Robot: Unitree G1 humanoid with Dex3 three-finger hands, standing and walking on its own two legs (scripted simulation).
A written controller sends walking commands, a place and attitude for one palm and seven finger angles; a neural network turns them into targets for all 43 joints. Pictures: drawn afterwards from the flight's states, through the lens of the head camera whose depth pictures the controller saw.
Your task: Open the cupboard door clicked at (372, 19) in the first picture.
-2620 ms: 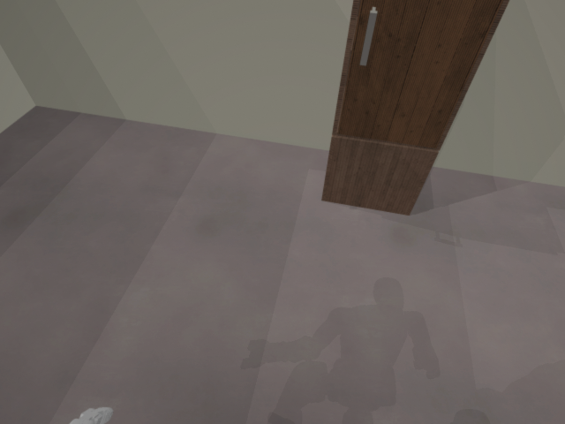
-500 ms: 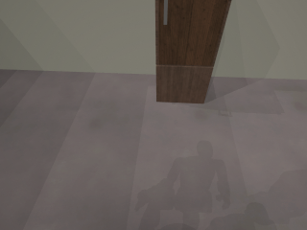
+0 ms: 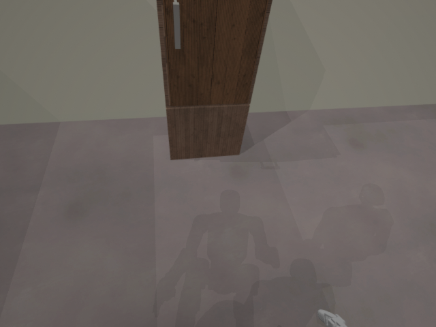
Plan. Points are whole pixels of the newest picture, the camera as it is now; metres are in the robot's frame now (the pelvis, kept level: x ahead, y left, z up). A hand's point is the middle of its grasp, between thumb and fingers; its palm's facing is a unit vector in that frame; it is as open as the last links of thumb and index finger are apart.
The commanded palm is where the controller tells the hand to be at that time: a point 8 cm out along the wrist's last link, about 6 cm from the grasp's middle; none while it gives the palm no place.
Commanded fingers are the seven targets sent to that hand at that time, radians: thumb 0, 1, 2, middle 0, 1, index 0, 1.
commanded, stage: walk to a spot facing it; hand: left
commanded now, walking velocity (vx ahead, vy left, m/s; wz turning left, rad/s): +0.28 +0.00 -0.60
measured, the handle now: (176, 24) +1.05 +0.27 +0.05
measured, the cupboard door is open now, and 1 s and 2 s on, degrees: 0 0 0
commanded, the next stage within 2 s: none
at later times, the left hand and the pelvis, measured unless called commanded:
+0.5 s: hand (204, 215) +0.41 +0.07 -0.17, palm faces -0.41 -0.90 -0.16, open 7.4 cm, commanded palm none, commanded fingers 0.00 0.90 0.90 -0.20 -0.30 -0.20 -0.30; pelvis +0.19 -0.03 -0.02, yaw -18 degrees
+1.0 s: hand (176, 191) +0.48 +0.16 -0.17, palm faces -0.49 -0.85 -0.20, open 7.4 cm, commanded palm none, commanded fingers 0.00 0.90 0.90 -0.20 -0.30 -0.20 -0.30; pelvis +0.31 +0.02 +0.01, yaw -36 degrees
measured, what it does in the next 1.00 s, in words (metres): walks ahead, turning right: right foot, then left foot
